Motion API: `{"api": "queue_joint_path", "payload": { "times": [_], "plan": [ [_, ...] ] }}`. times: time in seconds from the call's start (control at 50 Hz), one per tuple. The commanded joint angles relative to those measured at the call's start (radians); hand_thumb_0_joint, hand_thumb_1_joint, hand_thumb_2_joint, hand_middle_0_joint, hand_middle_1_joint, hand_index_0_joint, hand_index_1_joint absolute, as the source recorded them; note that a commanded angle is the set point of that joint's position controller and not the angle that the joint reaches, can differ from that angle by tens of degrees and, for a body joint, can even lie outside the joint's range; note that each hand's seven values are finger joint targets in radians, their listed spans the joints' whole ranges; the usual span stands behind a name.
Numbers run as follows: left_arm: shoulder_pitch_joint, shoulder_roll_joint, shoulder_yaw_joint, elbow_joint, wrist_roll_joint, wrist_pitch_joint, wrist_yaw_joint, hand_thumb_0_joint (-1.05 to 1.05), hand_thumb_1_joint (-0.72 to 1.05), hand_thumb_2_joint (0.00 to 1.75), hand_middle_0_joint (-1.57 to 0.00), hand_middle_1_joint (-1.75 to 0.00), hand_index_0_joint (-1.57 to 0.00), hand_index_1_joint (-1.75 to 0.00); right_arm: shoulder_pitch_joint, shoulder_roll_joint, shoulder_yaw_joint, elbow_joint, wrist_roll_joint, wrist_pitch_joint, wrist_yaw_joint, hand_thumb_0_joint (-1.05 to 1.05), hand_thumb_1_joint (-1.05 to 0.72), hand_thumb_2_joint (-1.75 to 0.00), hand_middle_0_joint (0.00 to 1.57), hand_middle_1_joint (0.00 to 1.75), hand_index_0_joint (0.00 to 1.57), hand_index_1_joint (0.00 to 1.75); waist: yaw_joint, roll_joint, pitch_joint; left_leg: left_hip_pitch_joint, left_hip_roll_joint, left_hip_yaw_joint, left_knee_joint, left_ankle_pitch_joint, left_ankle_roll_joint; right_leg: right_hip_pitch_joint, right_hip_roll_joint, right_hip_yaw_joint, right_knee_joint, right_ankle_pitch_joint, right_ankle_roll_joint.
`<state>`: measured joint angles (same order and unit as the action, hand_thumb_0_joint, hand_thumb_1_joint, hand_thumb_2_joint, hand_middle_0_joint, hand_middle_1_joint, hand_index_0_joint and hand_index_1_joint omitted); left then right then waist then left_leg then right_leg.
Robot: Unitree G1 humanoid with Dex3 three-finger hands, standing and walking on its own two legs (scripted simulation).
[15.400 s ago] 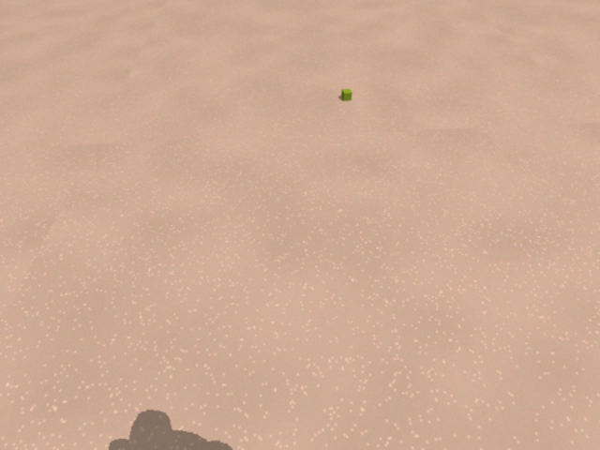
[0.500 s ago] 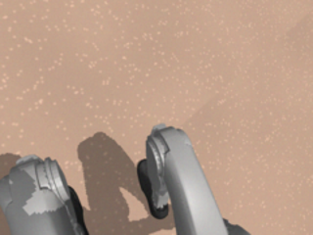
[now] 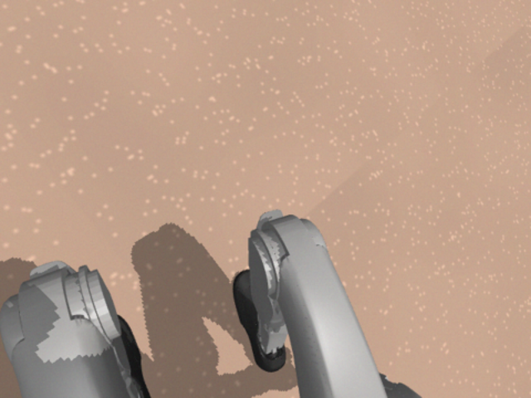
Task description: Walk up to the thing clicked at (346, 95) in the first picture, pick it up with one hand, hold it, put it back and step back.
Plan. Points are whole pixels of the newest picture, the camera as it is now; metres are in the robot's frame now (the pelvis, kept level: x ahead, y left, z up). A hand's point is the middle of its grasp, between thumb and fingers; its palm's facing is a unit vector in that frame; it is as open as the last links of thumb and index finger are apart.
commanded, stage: rise first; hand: left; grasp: from above
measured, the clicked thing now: out of the picture +0.41 +0.40 -0.30
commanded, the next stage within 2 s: none
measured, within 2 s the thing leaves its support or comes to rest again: neither
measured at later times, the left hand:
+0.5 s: hand out of the picture +0.39 +0.41 -0.19, palm faces +0.02 -0.44 -0.90, open 14.2 cm
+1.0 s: hand out of the picture +0.39 +0.41 -0.18, palm faces +0.02 -0.44 -0.90, open 14.2 cm
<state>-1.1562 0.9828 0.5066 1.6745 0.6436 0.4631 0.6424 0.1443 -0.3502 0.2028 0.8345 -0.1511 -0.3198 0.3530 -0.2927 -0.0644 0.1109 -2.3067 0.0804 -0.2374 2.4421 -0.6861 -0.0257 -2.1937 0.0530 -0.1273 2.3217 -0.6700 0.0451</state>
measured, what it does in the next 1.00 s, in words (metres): stands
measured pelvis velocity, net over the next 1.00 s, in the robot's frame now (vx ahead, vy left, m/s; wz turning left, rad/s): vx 0.00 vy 0.00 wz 0.00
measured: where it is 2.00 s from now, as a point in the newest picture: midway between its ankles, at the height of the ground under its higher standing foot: (200, 361)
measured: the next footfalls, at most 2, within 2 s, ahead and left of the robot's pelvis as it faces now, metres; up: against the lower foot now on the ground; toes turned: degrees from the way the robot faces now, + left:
none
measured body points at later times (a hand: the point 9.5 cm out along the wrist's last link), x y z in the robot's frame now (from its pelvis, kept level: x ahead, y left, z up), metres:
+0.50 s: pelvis +0.00 +0.00 +0.00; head +0.27 +0.10 +0.35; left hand +0.39 +0.43 -0.14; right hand +0.02 -0.25 -0.07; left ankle +0.07 +0.14 -0.29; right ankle +0.11 -0.12 -0.29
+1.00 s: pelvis +0.00 +0.00 +0.00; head +0.26 +0.10 +0.35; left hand +0.39 +0.43 -0.13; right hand +0.02 -0.25 -0.07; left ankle +0.07 +0.14 -0.29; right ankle +0.11 -0.12 -0.29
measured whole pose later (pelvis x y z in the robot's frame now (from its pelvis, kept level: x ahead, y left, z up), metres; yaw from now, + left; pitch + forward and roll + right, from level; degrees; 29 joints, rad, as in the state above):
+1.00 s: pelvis +0.00 +0.00 +0.00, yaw +0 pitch +29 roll -11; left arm -1.17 1.02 0.51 1.72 0.64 0.44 0.66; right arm 0.14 -0.36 0.22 0.83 -0.16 -0.33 0.36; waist -0.31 -0.07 0.13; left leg -2.30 0.08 -0.24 2.44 -0.68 -0.02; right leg -2.18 0.05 -0.13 2.31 -0.66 0.05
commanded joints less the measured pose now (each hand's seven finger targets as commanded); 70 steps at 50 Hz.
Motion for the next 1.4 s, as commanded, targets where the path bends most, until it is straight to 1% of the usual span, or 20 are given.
{"api": "queue_joint_path", "payload": {
  "times": [0.0,0.02,0.18,0.3,0.42,0.48,0.52,0.58,0.7,0.72,0.78,0.88,0.94,1.02,1.1,1.14,1.18,1.2,1.26,1.38],
  "plan": [
    [-0.237,0.287,-0.047,-0.110,0.033,-0.005,0.036,0.00,-0.60,1.07,-0.09,-0.97,-0.05,-1.01,0.241,-0.294,-0.082,0.031,0.001,-0.009,-0.006,0.00,-0.92,-0.90,0.20,0.30,0.20,0.30,-0.020,0.433,-0.649,0.499,-0.001,0.123,-0.246,0.171,0.028,0.322,0.029,-0.090,-0.230,0.217,-0.056],
    [-0.234,0.300,-0.028,-0.092,0.036,-0.008,0.042,0.00,-0.58,1.06,-0.10,-0.96,-0.06,-1.00,0.246,-0.291,-0.074,0.040,0.005,-0.008,-0.006,0.00,-0.91,-0.90,0.20,0.30,0.20,0.30,-0.011,0.424,-0.652,0.507,0.003,0.112,-0.247,0.163,0.028,0.315,0.028,-0.097,-0.227,0.208,-0.056],
    [-0.229,0.318,-0.036,-0.061,0.036,-0.023,0.041,0.00,-0.58,1.05,-0.10,-0.97,-0.06,-1.01,0.232,-0.293,-0.064,0.037,-0.002,-0.022,-0.014,0.00,-0.91,-0.90,0.20,0.30,0.20,0.30,-0.021,0.390,-0.618,0.470,-0.001,0.115,-0.239,0.114,0.035,0.322,0.031,-0.090,-0.246,0.157,-0.051],
    [-0.246,0.329,-0.023,-0.081,0.032,-0.020,0.051,0.00,-0.58,1.05,-0.10,-0.96,-0.06,-1.00,0.240,-0.298,-0.060,0.035,-0.002,-0.021,-0.009,0.00,-0.92,-0.90,0.20,0.30,0.20,0.30,-0.019,0.436,-0.648,0.517,0.006,0.105,-0.251,0.154,0.026,0.332,0.028,-0.102,-0.232,0.205,-0.052],
    [-0.231,0.304,-0.030,-0.092,0.027,-0.012,0.056,0.00,-0.59,1.07,-0.09,-0.97,-0.05,-1.02,0.249,-0.298,-0.062,0.028,-0.001,-0.012,-0.001,0.00,-0.92,-0.90,0.20,0.30,0.20,0.30,-0.021,0.461,-0.660,0.557,0.008,0.102,-0.252,0.212,0.018,0.337,0.026,-0.104,-0.218,0.260,-0.054],
    [-0.243,0.306,-0.025,-0.101,0.028,-0.012,0.056,0.00,-0.58,1.05,-0.09,-0.97,-0.06,-1.01,0.242,-0.303,-0.069,0.036,0.005,-0.014,0.003,0.00,-0.91,-0.90,0.20,0.30,0.20,0.30,-0.011,0.480,-0.643,0.547,0.009,0.094,-0.267,0.177,0.018,0.304,0.021,-0.112,-0.212,0.225,-0.057],
    [-0.247,0.299,-0.033,-0.095,0.028,-0.012,0.057,0.00,-0.58,1.05,-0.09,-0.98,-0.05,-1.02,0.250,-0.299,-0.067,0.029,0.001,-0.012,0.005,0.00,-0.92,-0.90,0.20,0.30,0.20,0.30,-0.027,0.455,-0.643,0.537,0.007,0.101,-0.257,0.182,0.020,0.324,0.026,-0.105,-0.224,0.234,-0.055],
    [-0.240,0.317,-0.021,-0.115,0.025,-0.011,0.056,0.00,-0.57,1.04,-0.09,-0.98,-0.06,-1.01,0.261,-0.302,-0.069,0.027,0.000,-0.010,0.007,0.00,-0.92,-0.90,0.20,0.30,0.20,0.30,-0.022,0.466,-0.664,0.546,0.005,0.108,-0.252,0.221,0.021,0.342,0.022,-0.101,-0.219,0.269,-0.054],
    [-0.226,0.301,-0.029,-0.074,0.031,-0.007,0.053,0.00,-0.57,1.04,-0.09,-0.97,-0.06,-1.01,0.251,-0.304,-0.068,0.033,0.004,-0.011,0.007,0.00,-0.91,-0.90,0.20,0.30,0.20,0.30,-0.020,0.446,-0.648,0.532,0.006,0.099,-0.255,0.181,0.023,0.321,0.025,-0.106,-0.222,0.231,-0.055],
    [-0.229,0.296,-0.044,-0.074,0.028,-0.010,0.049,0.00,-0.57,1.04,-0.10,-0.97,-0.06,-1.01,0.244,-0.301,-0.066,0.030,0.002,-0.013,0.007,0.00,-0.91,-0.90,0.20,0.30,0.20,0.30,-0.022,0.430,-0.630,0.504,0.002,0.105,-0.249,0.164,0.027,0.322,0.027,-0.100,-0.229,0.218,-0.053],
    [-0.233,0.311,-0.036,-0.081,0.029,-0.013,0.045,0.00,-0.57,1.04,-0.10,-0.97,-0.06,-1.01,0.238,-0.303,-0.069,0.031,0.005,-0.015,0.003,0.00,-0.91,-0.90,0.20,0.30,0.20,0.30,-0.023,0.429,-0.624,0.512,0.003,0.099,-0.262,0.137,0.027,0.303,0.026,-0.104,-0.234,0.187,-0.054],
    [-0.221,0.318,-0.024,-0.065,0.029,-0.022,0.053,0.00,-0.56,1.04,-0.11,-0.95,-0.07,-1.00,0.247,-0.305,-0.064,0.032,0.001,-0.018,0.003,0.00,-0.91,-0.90,0.20,0.30,0.20,0.30,-0.028,0.420,-0.635,0.511,0.004,0.103,-0.255,0.152,0.028,0.334,0.026,-0.102,-0.235,0.208,-0.051],
    [-0.236,0.312,-0.036,-0.072,0.018,-0.024,0.051,0.00,-0.56,1.04,-0.11,-0.96,-0.07,-1.00,0.242,-0.302,-0.059,0.028,-0.003,-0.020,0.000,0.00,-0.91,-0.90,0.20,0.30,0.20,0.30,-0.031,0.423,-0.621,0.500,0.001,0.109,-0.245,0.149,0.029,0.329,0.028,-0.096,-0.240,0.204,-0.050],
    [-0.242,0.343,-0.024,-0.083,0.024,-0.025,0.055,0.00,-0.56,1.04,-0.11,-0.96,-0.07,-1.00,0.243,-0.306,-0.056,0.033,-0.002,-0.025,-0.002,0.00,-0.91,-0.90,0.20,0.30,0.20,0.30,-0.026,0.429,-0.640,0.505,0.001,0.113,-0.242,0.150,0.030,0.344,0.029,-0.095,-0.246,0.204,-0.049],
    [-0.245,0.336,-0.031,-0.098,0.025,-0.020,0.044,0.00,-0.56,1.04,-0.11,-0.95,-0.07,-1.00,0.249,-0.307,-0.058,0.028,-0.002,-0.023,-0.002,0.00,-0.91,-0.90,0.20,0.30,0.20,0.30,-0.029,0.445,-0.641,0.526,0.004,0.112,-0.244,0.176,0.026,0.333,0.027,-0.098,-0.233,0.225,-0.051],
    [-0.220,0.333,-0.024,-0.095,0.033,-0.014,0.047,0.00,-0.55,1.03,-0.12,-0.95,-0.08,-0.99,0.245,-0.312,-0.066,0.036,0.004,-0.024,0.000,0.00,-0.91,-0.90,0.20,0.30,0.20,0.30,-0.014,0.457,-0.653,0.549,0.007,0.100,-0.261,0.172,0.021,0.323,0.026,-0.108,-0.226,0.219,-0.054],
    [-0.212,0.309,-0.032,-0.099,0.024,-0.010,0.045,0.00,-0.54,1.03,-0.12,-0.94,-0.08,-0.98,0.248,-0.304,-0.061,0.024,0.002,-0.019,0.005,0.00,-0.91,-0.90,0.20,0.30,0.20,0.30,-0.020,0.447,-0.649,0.544,0.006,0.101,-0.252,0.187,0.021,0.327,0.026,-0.104,-0.223,0.236,-0.052],
    [-0.224,0.320,-0.027,-0.111,0.029,-0.011,0.049,0.00,-0.54,1.02,-0.13,-0.94,-0.09,-0.98,0.245,-0.307,-0.066,0.037,0.004,-0.020,0.003,0.00,-0.91,-0.90,0.20,0.30,0.20,0.30,-0.015,0.467,-0.645,0.546,0.007,0.097,-0.268,0.169,0.020,0.317,0.024,-0.108,-0.223,0.218,-0.055],
    [-0.219,0.287,-0.029,-0.086,0.012,-0.004,0.051,0.00,-0.56,1.03,-0.11,-0.95,-0.07,-0.99,0.256,-0.305,-0.069,0.031,0.006,-0.017,0.005,0.00,-0.91,-0.90,0.20,0.30,0.20,0.30,-0.023,0.444,-0.644,0.531,0.006,0.101,-0.256,0.167,0.022,0.321,0.028,-0.104,-0.232,0.222,-0.055],
    [-0.242,0.295,-0.032,-0.084,0.007,-0.013,0.059,0.00,-0.55,1.03,-0.11,-0.96,-0.07,-1.00,0.246,-0.308,-0.066,0.034,-0.001,-0.019,0.005,0.00,-0.91,-0.90,0.20,0.30,0.20,0.30,-0.034,0.432,-0.632,0.515,0.003,0.107,-0.247,0.166,0.027,0.328,0.027,-0.098,-0.237,0.224,-0.052]
  ]
}}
